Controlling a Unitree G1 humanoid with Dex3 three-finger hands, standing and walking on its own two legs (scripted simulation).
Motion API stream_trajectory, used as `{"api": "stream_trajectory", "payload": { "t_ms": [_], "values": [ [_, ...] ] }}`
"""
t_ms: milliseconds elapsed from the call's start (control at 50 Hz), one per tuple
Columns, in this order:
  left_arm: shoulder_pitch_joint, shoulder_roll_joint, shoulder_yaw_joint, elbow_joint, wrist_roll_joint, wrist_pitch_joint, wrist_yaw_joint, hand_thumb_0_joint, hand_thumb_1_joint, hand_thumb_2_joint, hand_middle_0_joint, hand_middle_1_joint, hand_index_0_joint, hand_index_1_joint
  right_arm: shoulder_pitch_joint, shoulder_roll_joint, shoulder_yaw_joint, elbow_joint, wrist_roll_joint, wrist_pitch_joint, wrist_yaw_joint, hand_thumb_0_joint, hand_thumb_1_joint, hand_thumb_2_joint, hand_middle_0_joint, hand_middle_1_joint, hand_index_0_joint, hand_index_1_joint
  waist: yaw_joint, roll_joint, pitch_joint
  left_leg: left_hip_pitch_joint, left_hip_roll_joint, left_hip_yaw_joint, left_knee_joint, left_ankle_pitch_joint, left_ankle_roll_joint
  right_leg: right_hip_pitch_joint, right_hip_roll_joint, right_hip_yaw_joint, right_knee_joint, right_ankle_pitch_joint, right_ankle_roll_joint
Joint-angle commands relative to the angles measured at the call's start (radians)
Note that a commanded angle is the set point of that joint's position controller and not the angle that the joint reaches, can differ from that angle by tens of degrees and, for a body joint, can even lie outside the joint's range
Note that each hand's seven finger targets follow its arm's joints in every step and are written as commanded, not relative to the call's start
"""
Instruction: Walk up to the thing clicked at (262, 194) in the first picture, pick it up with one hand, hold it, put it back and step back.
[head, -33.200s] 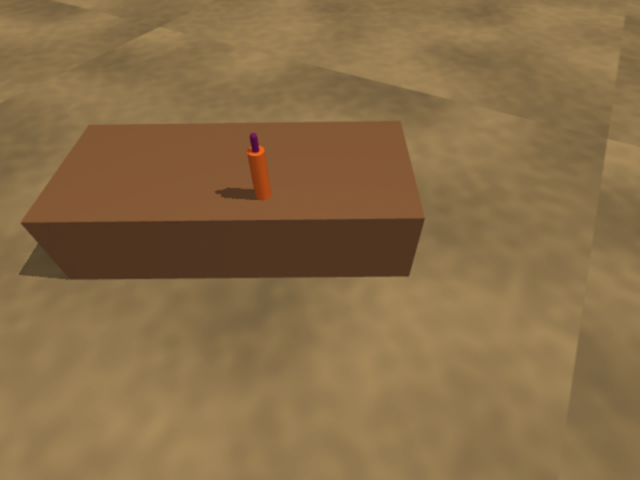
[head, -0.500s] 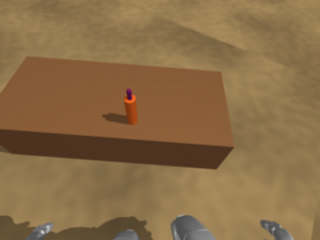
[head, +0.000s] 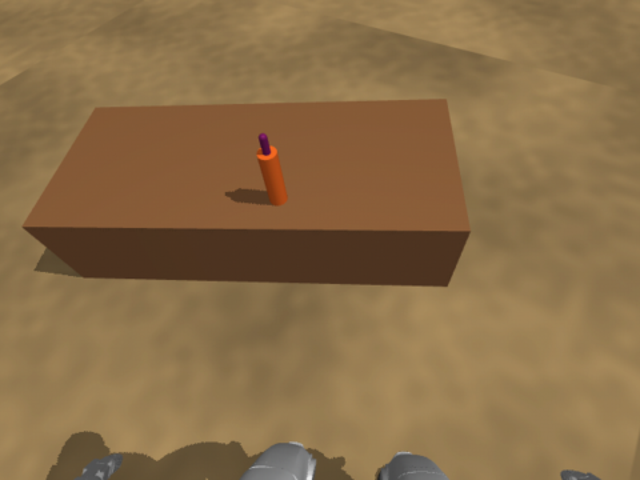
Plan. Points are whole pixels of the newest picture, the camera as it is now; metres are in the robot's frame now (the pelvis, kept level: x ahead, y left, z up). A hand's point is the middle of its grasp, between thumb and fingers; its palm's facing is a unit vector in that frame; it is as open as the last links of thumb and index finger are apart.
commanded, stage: step back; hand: left
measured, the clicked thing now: (271, 169) +0.88 +0.18 -0.31
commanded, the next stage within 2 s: stand in 1.62 s
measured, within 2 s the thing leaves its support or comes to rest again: neither
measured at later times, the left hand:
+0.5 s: hand out of the picture -0.13 +0.28 -0.15, palm faces -0.02 -0.91 -0.42, open 7.3 cm
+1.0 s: hand out of the picture -0.20 +0.28 -0.14, palm faces +0.04 -0.92 -0.38, open 7.4 cm
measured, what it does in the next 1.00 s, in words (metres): walks backwards: left foot, then right foot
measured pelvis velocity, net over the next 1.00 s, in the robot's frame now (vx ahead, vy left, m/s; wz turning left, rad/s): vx -0.25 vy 0.01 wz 0.02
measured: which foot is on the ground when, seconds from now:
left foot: up 0.00-0.12, down 0.14-0.50, up 0.52-0.76, down 0.78-1.00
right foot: down 0.00-0.16, up 0.18-0.44, down 0.46-1.00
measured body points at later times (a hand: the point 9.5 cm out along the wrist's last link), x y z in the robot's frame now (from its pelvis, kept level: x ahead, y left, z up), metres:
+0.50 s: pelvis -0.19 +0.00 -0.01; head -0.14 -0.01 +0.44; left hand -0.13 +0.32 -0.12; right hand -0.04 -0.31 -0.12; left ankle -0.08 +0.14 -0.72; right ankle -0.21 -0.11 -0.73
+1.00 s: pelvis -0.25 +0.01 +0.00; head -0.24 +0.00 +0.45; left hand -0.20 +0.33 -0.12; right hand -0.18 -0.29 -0.13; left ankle -0.24 +0.15 -0.73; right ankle -0.22 -0.10 -0.73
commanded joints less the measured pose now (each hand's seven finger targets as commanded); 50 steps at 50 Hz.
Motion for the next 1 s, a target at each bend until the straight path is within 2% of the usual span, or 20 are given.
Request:
{"api": "stream_trajectory", "payload": {
  "t_ms": [0, 100, 120, 140, 160, 220, 360, 420, 440, 460, 480, 500, 560, 680, 740, 760, 780, 800, 940, 980],
  "values": [
    [0.042, 0.279, 0.075, -0.077, -0.004, -0.01, 0.034, 0.0, 0.9, 0.9, -0.2, -0.3, -0.2, -0.3, -0.036, -0.148, -0.041, -0.098, -0.011, -0.032, -0.007, 0.0, -0.9, -0.9, 0.2, 0.3, 0.2, 0.3, 0.056, -0.235, -0.226, -0.056, 0.046, 0.036, -0.188, -0.032, 0.004, 0.318, -0.27, 0.28, -0.138, 0.504, -0.189],
    [-0.071, 0.277, 0.051, -0.098, -0.016, 0.01, 0.023, 0.0, 0.9, 0.9, -0.2, -0.3, -0.2, -0.3, 0.116, -0.167, -0.063, -0.031, -0.019, -0.026, 0.01, 0.0, -0.9, -0.9, 0.2, 0.3, 0.2, 0.3, -0.044, -0.186, -0.244, 0.233, 0.073, 0.117, -0.612, 0.229, 0.069, 0.072, -0.201, 0.203, -0.057, 0.196, -0.081],
    [-0.056, 0.235, 0.039, -0.098, -0.019, 0.012, 0.019, 0.0, 0.9, 0.9, -0.2, -0.3, -0.2, -0.3, 0.1, -0.216, -0.076, -0.039, -0.035, -0.027, 0.012, 0.0, -0.9, -0.9, 0.2, 0.3, 0.2, 0.3, -0.041, -0.026, -0.228, 0.269, 0.232, -0.123, -0.684, 0.22, 0.132, -0.082, -0.113, 0.154, 0.079, 0.016, -0.029],
    [-0.103, 0.232, 0.044, -0.106, -0.031, 0.006, 0.024, 0.0, 0.9, 0.9, -0.2, -0.3, -0.2, -0.3, 0.006, -0.336, -0.091, -0.066, -0.025, -0.023, 0.02, 0.0, -0.9, -0.9, 0.2, 0.3, 0.2, 0.3, -0.05, 0.236, -0.193, 0.127, 0.456, -0.387, -0.766, 0.276, 0.289, -0.136, 0.088, -0.005, 0.321, -0.329, 0.021],
    [-0.146, 0.265, 0.066, -0.093, -0.015, 0.008, 0.031, 0.0, 0.9, 0.9, -0.2, -0.3, -0.2, -0.3, -0.043, -0.357, -0.099, -0.085, -0.031, -0.031, 0.018, 0.0, -0.9, -0.9, 0.2, 0.3, 0.2, 0.3, -0.072, 0.2, -0.14, -0.036, 0.536, -0.491, -0.808, 0.287, 0.375, -0.084, 0.083, 0.159, 0.529, -0.387, 0.027],
    [-0.017, 0.24, 0.064, -0.011, -0.039, 0.018, 0.022, 0.0, 0.9, 0.9, -0.2, -0.3, -0.2, -0.3, -0.176, -0.224, -0.05, -0.104, -0.043, -0.036, 0.002, 0.0, -0.9, -0.9, 0.2, 0.3, 0.2, 0.3, 0.038, 0.029, -0.107, -0.008, 0.354, -0.138, -0.706, 0.433, 0.255, -0.099, 0.131, 0.199, 0.683, -0.225, 0.014],
    [-0.002, 0.211, 0.041, 0.005, -0.02, -0.015, 0.005, 0.0, 0.9, 0.9, -0.2, -0.3, -0.2, -0.3, -0.066, -0.215, -0.059, -0.096, -0.035, -0.015, 0.014, 0.0, -0.9, -0.9, 0.2, 0.3, 0.2, 0.3, -0.041, 0.168, -0.2, 0.31, 0.333, -0.101, -0.603, 0.491, 0.261, -0.041, 0.052, 0.046, 0.107, -0.24, 0.059],
    [0.12, 0.196, 0.035, 0.079, -0.01, -0.035, 0.003, 0.0, 0.9, 0.9, -0.2, -0.3, -0.2, -0.3, -0.106, -0.232, -0.061, -0.092, -0.013, 0.001, 0.017, 0.0, -0.9, -0.9, 0.2, 0.3, 0.2, 0.3, 0.01, 0.141, -0.276, 0.253, 0.306, -0.049, -0.517, 0.397, 0.199, 0.167, 0.071, -0.022, -0.274, -0.041, 0.017],
    [0.115, 0.246, 0.053, 0.087, 0.005, -0.042, 0.005, 0.0, 0.9, 0.9, -0.2, -0.3, -0.2, -0.3, -0.095, -0.189, -0.046, -0.095, -0.01, 0.001, 0.018, 0.0, -0.9, -0.9, 0.2, 0.3, 0.2, 0.3, 0.003, 0.051, -0.253, 0.085, 0.252, -0.022, -0.446, 0.277, 0.143, 0.253, 0.018, 0.11, -0.275, -0.041, -0.009],
    [0.118, 0.344, 0.082, 0.073, 0.02, -0.046, 0.005, 0.0, 0.9, 0.9, -0.2, -0.3, -0.2, -0.3, -0.125, -0.126, -0.029, -0.125, -0.004, -0.008, 0.02, 0.0, -0.9, -0.9, 0.2, 0.3, 0.2, 0.3, 0.029, -0.203, -0.197, -0.177, 0.087, 0.034, -0.291, 0.063, 0.063, 0.268, -0.203, 0.463, -0.324, -0.16, -0.091],
    [0.045, 0.436, 0.098, 0.039, 0.022, -0.041, 0.008, 0.0, 0.9, 0.9, -0.2, -0.3, -0.2, -0.3, -0.188, -0.154, -0.046, -0.128, -0.01, -0.002, 0.002, 0.0, -0.9, -0.9, 0.2, 0.3, 0.2, 0.3, 0.08, -0.291, -0.133, -0.099, 0.055, -0.05, -0.08, -0.083, 0.021, -0.037, -0.41, 0.654, -0.406, -0.208, -0.257],
    [-0.004, 0.399, 0.092, 0.022, 0.015, -0.047, 0.012, 0.0, 0.9, 0.9, -0.2, -0.3, -0.2, -0.3, -0.172, -0.189, -0.06, -0.111, -0.007, -0.001, 0.001, 0.0, -0.9, -0.9, 0.2, 0.3, 0.2, 0.3, 0.045, -0.197, -0.07, -0.066, 0.068, -0.142, 0.046, -0.05, 0.016, -0.118, -0.4, 0.609, -0.397, -0.188, -0.261],
    [-0.075, 0.278, 0.06, 0.02, 0.007, -0.056, 0.013, 0.0, 0.9, 0.9, -0.2, -0.3, -0.2, -0.3, -0.065, -0.158, -0.044, -0.049, 0.0, -0.021, 0.005, 0.0, -0.9, -0.9, 0.2, 0.3, 0.2, 0.3, -0.028, -0.135, -0.113, -0.04, 0.012, -0.058, 0.073, 0.088, 0.017, -0.011, -0.19, 0.251, -0.261, 0.029, -0.14],
    [0.035, 0.3, 0.072, 0.047, 0.016, -0.057, -0.002, 0.0, 0.9, 0.9, -0.2, -0.3, -0.2, -0.3, -0.104, -0.14, -0.04, -0.033, -0.027, -0.055, 0.024, 0.0, -0.9, -0.9, 0.2, 0.3, 0.2, 0.3, 0.062, -0.224, -0.121, -0.008, 0.078, 0.07, -0.36, -0.014, 0.006, 0.153, -0.209, 0.295, -0.286, -0.305, -0.147],
    [-0.014, 0.281, 0.047, 0.04, 0.008, -0.04, -0.01, 0.0, 0.9, 0.9, -0.2, -0.3, -0.2, -0.3, -0.003, -0.143, -0.056, 0.034, -0.022, -0.072, 0.026, 0.0, -0.9, -0.9, 0.2, 0.3, 0.2, 0.3, -0.005, -0.191, -0.122, 0.293, 0.057, 0.125, -0.646, 0.148, 0.044, -0.032, -0.165, 0.211, -0.222, -0.287, -0.096],
    [0.005, 0.238, 0.032, 0.044, 0.007, -0.037, -0.012, 0.0, 0.9, 0.9, -0.2, -0.3, -0.2, -0.3, 0.028, -0.164, -0.068, 0.049, -0.03, -0.079, 0.024, 0.0, -0.9, -0.9, 0.2, 0.3, 0.2, 0.3, -0.02, -0.11, -0.135, 0.382, 0.104, 0.027, -0.674, 0.109, 0.065, -0.123, -0.132, 0.171, -0.144, -0.296, -0.07],
    [-0.023, 0.19, 0.017, 0.043, -0.012, -0.039, -0.018, 0.0, 0.9, 0.9, -0.2, -0.3, -0.2, -0.3, -0.002, -0.224, -0.072, 0.04, -0.033, -0.085, 0.024, 0.0, -0.9, -0.9, 0.2, 0.3, 0.2, 0.3, -0.024, 0.065, -0.129, 0.328, 0.279, -0.302, -0.763, -0.187, 0.142, -0.226, -0.032, 0.09, -0.048, -0.317, 0.002],
    [-0.071, 0.247, 0.04, 0.062, -0.016, -0.039, -0.014, 0.0, 0.9, 0.9, -0.2, -0.3, -0.2, -0.3, -0.016, -0.275, -0.077, 0.033, -0.028, -0.085, 0.028, 0.0, -0.9, -0.9, 0.2, 0.3, 0.2, 0.3, -0.042, 0.096, -0.097, 0.094, 0.399, -0.416, -0.861, -0.416, 0.235, -0.091, 0.015, 0.019, 0.152, -0.298, 0.017],
    [0.057, 0.205, 0.039, 0.147, -0.007, -0.077, -0.017, 0.0, 0.9, 0.9, -0.2, -0.3, -0.2, -0.3, -0.103, -0.157, -0.033, 0.031, -0.02, -0.08, 0.034, 0.0, -0.9, -0.9, 0.2, 0.3, 0.2, 0.3, 0.03, 0.088, -0.136, 0.011, 0.23, -0.055, -0.637, 0.033, 0.101, 0.288, 0.042, 0.015, -0.244, -0.03, -0.001],
    [0.08, 0.323, 0.064, 0.156, 0.006, -0.085, -0.007, 0.0, 0.9, 0.9, -0.2, -0.3, -0.2, -0.3, -0.098, -0.112, -0.026, 0.02, -0.016, -0.074, 0.03, 0.0, -0.9, -0.9, 0.2, 0.3, 0.2, 0.3, 0.043, -0.157, -0.111, -0.165, 0.076, 0.056, -0.345, -0.03, 0.045, 0.287, -0.217, 0.462, -0.408, -0.399, -0.105]
  ]
}}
